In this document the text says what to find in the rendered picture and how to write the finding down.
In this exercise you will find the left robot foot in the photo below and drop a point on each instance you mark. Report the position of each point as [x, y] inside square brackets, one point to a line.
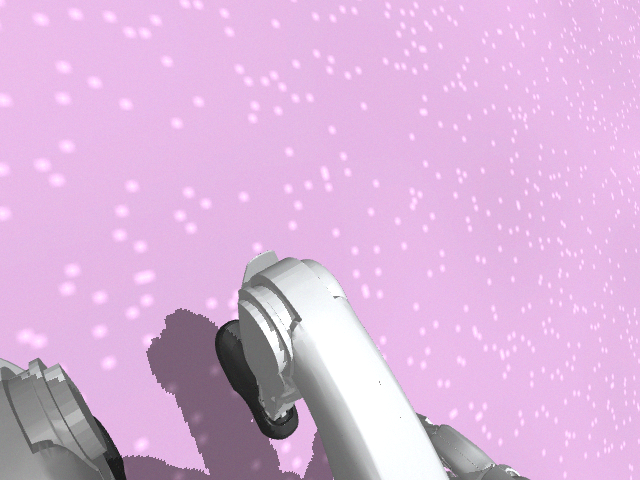
[112, 455]

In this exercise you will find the right robot foot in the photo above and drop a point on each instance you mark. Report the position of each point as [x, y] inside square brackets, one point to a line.
[231, 356]

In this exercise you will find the right robot hand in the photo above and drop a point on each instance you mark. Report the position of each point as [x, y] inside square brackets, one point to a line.
[466, 460]

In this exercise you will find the right robot arm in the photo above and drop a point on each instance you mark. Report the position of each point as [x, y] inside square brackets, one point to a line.
[502, 472]

